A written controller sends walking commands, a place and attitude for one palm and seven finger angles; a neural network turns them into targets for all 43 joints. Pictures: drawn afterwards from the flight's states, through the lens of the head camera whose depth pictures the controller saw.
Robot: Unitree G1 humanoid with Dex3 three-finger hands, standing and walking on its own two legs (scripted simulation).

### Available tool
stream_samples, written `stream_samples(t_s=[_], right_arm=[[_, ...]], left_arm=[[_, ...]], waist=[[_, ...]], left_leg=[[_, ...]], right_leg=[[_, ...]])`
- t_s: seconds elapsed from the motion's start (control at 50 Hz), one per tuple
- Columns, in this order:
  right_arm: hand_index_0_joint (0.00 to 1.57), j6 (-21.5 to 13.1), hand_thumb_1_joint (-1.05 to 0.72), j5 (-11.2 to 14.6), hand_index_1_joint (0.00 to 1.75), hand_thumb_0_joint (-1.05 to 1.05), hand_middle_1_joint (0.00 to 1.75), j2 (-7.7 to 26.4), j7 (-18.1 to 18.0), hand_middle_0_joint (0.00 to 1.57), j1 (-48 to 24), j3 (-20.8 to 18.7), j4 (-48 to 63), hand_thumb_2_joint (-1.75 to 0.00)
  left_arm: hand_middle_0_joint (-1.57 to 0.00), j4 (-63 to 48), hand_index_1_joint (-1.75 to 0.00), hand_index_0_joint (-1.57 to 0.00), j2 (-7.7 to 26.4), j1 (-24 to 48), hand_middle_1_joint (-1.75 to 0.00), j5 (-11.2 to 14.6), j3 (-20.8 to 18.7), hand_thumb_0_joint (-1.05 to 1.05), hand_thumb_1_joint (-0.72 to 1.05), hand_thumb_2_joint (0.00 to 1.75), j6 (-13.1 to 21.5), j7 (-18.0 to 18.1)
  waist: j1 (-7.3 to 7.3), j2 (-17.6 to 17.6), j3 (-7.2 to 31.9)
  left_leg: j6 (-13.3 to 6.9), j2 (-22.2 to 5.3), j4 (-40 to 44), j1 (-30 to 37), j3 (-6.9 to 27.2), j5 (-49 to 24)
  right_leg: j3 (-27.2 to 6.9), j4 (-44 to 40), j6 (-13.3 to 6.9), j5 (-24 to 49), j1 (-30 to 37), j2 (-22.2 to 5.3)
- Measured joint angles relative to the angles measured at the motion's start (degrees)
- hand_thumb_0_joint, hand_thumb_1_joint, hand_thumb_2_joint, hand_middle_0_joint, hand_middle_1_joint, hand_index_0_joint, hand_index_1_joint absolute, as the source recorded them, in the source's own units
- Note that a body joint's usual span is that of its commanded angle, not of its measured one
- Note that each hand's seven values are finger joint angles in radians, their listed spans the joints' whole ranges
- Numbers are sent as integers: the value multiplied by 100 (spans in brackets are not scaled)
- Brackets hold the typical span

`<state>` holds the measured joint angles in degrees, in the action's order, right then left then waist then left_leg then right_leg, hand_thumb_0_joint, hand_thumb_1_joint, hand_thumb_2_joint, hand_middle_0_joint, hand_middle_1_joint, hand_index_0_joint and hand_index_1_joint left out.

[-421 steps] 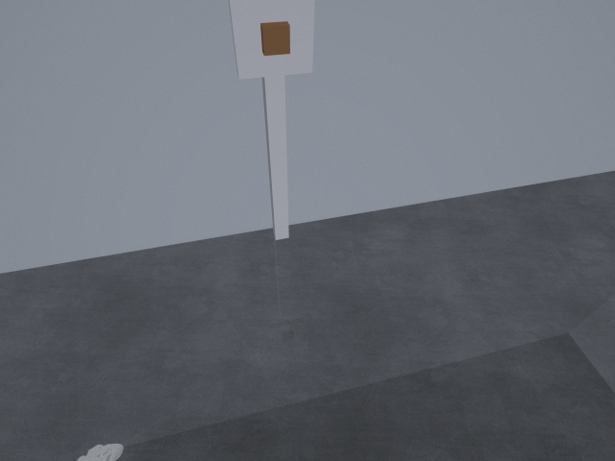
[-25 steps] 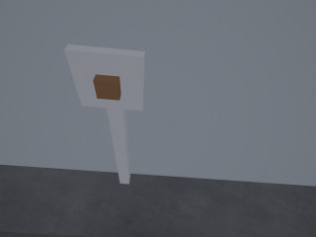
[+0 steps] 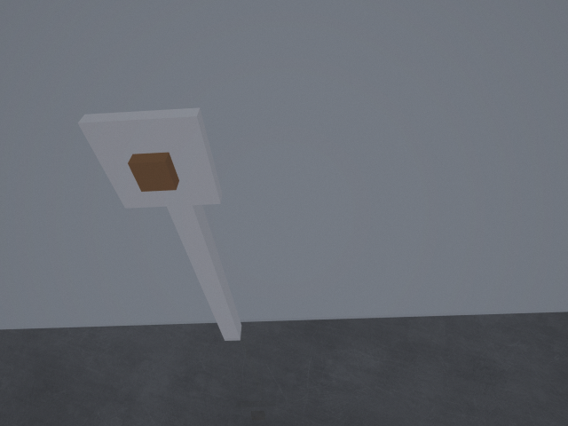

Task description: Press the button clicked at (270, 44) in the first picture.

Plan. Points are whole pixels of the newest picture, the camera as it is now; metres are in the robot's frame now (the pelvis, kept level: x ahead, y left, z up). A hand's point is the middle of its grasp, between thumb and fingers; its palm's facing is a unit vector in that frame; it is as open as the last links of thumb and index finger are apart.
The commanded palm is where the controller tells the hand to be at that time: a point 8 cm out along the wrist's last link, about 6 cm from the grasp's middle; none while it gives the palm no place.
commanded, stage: come to a stop and stand still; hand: left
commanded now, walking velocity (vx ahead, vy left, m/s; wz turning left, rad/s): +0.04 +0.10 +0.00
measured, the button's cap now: (155, 171) +0.54 +0.28 +0.07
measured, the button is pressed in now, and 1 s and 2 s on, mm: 0 0 0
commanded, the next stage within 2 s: look again from close up in 0.62 s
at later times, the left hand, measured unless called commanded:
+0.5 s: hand out of the picture -0.02 +0.22 -0.19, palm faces +0.06 -0.98 -0.17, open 7.3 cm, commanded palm none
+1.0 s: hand out of the picture +0.01 +0.22 -0.18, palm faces +0.02 -0.97 -0.25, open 7.3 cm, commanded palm none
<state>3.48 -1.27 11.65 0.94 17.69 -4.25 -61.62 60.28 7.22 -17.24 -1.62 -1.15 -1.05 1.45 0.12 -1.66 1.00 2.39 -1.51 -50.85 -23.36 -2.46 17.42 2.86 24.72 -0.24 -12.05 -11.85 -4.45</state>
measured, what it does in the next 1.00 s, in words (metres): steps on the spot: left foot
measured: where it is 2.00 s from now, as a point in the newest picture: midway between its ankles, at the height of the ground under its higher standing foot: outside the picture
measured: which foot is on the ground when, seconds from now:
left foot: up 0.00-0.22, down 0.24-1.00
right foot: down 0.00-1.00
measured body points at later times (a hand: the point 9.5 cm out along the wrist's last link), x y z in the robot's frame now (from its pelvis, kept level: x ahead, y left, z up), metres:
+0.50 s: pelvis -0.01 +0.05 -0.01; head +0.00 +0.06 +0.44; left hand -0.02 +0.27 -0.17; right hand +0.03 -0.18 -0.16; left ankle -0.04 +0.16 -0.75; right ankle +0.01 -0.11 -0.75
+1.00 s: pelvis +0.00 +0.03 -0.01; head +0.00 +0.01 +0.43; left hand +0.01 +0.27 -0.16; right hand -0.01 -0.17 -0.19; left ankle -0.04 +0.16 -0.75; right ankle +0.01 -0.11 -0.75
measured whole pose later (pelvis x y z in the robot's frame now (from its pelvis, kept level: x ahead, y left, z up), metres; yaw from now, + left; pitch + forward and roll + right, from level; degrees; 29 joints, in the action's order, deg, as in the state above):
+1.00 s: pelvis +0.00 +0.03 -0.01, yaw +1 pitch -1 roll +1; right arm -0.6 -0.9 8.7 -0.9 19.1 0.2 -60.4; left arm 63.4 8.7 -15.1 -0.9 0.8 0.2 1.8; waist -0.7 -3.2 -1.1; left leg 0.7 -1.7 -29.5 -9.0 -4.2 19.1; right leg 2.9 31.6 2.4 -15.5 -14.5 -5.2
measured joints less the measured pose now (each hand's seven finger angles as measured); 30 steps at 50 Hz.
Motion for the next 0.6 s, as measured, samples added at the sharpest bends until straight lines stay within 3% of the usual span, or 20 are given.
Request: stream_samples(t_s=[0.1, 0.18, 0.24, 0.34, 0.42, 0.6], right_arm=[[19, 26, -91, 0, 30, 1, 30, 12, -30, 20, 165, 16, -45, -90], [19, -44, -91, 41, 30, 1, 30, -20, -86, 20, 50, 70, -35, -90], [19, -222, -91, 61, 30, 1, 30, -28, -137, 20, -55, 117, 28, -90], [19, -319, -92, 44, 30, 1, 30, -335, -263, 20, -270, 244, -56, -90], [20, -342, -95, 71, 30, 2, 30, -295, -291, 20, -352, 262, -143, -90], [20, -420, -94, 94, 30, 1, 30, -298, -263, 20, -309, 311, -245, -90]], left_arm=[[-20, -34, -30, -21, 6, 8, -30, -23, -56, 1, 92, 90, 73, 21], [-20, 47, -30, -21, 59, -19, -30, -28, -89, 1, 92, 90, 85, 24], [-20, 177, -30, -21, 89, -59, -30, 29, -90, 0, 91, 90, 1, 27], [-20, 411, -30, -20, 250, 16, -30, 40, -54, 0, 91, 90, -116, 19], [-19, 511, -30, -20, 218, 76, -30, 39, 35, 0, 91, 90, -39, 3], [-19, 578, -30, -20, 153, 231, -30, 59, 116, 0, 91, 90, 31, 5]], waist=[[102, 23, -112], [204, 109, -194], [162, 33, -178], [159, 359, -188], [169, 325, -191], [56, 284, -236]], left_leg=[[56, -33, 338, 292, -15, 293], [12, -17, 1457, 789, -69, 315], [-103, -111, 2411, 1225, -29, -105], [-232, 42, 2319, 1320, -114, -28], [-263, 47, 2412, 1460, -153, -44], [-283, 59, 2618, 1631, -215, -104]], right_leg=[[119, -67, 13, 72, -98, -49], [135, 77, 95, 47, -242, -93], [204, 451, 210, -118, -447, -3], [71, 406, 262, -117, -301, -123], [43, 185, 367, -17, -119, -116], [-6, -37, 397, 75, 33, -111]])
